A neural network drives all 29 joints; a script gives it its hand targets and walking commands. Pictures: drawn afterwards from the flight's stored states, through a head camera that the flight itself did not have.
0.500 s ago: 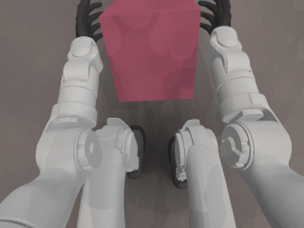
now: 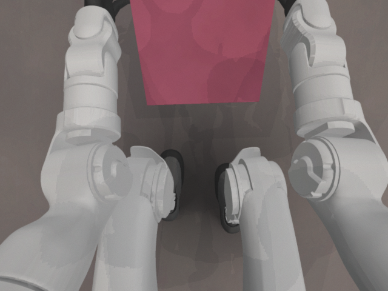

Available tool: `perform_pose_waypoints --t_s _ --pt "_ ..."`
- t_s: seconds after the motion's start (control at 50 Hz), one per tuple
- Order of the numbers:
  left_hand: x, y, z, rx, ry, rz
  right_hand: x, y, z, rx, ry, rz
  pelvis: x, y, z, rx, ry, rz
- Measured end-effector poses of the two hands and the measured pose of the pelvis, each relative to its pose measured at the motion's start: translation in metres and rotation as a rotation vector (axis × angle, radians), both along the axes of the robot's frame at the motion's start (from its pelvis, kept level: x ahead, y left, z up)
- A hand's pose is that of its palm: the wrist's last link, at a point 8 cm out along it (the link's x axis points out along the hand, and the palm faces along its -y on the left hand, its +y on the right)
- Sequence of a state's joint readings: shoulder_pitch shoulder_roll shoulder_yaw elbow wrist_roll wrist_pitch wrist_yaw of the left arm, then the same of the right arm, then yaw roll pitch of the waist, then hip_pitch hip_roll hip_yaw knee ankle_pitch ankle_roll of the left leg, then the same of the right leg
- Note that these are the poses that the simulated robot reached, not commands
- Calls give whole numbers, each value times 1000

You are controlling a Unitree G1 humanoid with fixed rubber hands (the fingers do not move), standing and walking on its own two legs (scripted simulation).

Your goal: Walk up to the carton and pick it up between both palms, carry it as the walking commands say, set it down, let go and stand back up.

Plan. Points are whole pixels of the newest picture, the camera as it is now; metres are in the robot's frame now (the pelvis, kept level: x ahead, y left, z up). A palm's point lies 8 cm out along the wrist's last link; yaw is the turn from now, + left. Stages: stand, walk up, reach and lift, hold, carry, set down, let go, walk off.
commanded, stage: set down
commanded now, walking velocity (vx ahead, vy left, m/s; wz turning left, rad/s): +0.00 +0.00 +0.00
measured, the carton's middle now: (199, 24) +0.55 +0.01 -0.24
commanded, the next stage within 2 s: none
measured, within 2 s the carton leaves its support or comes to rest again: rests again in 1.76 s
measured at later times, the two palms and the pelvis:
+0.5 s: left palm (102, 3) +0.55 +0.16 -0.15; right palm out of the picture +0.56 -0.14 -0.14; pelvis +0.01 +0.00 +0.00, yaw +0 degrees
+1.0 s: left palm (104, 0) +0.56 +0.16 -0.16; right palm out of the picture +0.57 -0.14 -0.14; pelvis +0.01 +0.00 -0.01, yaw +0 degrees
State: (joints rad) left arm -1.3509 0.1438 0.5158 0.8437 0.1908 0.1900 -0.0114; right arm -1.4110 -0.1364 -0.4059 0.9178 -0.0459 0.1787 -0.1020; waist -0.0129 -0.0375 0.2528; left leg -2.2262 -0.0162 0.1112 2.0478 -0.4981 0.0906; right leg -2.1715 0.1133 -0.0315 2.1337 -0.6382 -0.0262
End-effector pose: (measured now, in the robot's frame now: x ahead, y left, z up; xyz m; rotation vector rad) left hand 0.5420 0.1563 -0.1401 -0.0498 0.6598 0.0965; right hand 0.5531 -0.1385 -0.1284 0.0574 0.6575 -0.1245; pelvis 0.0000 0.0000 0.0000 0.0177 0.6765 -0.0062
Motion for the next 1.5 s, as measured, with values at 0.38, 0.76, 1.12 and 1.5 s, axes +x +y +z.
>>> perform_pose_waypoints --t_s 0.38,0.76,1.12,1.5 --pt "7 1 -6 -7 -7 -7 8 -1 -5 19 -3 11 6 0 -2 1 9 -4" --pt "12 1 -12 -10 -11 -10 13 -2 -10 30 -7 18 6 0 -4 0 4 -6" --pt "18 2 -22 -6 -9 -21 19 -3 -17 36 -24 25 8 1 -7 0 8 -8" --pt "16 4 -39 35 24 -57 18 -1 -31 27 -18 35 11 1 -11 -1 5 -11"
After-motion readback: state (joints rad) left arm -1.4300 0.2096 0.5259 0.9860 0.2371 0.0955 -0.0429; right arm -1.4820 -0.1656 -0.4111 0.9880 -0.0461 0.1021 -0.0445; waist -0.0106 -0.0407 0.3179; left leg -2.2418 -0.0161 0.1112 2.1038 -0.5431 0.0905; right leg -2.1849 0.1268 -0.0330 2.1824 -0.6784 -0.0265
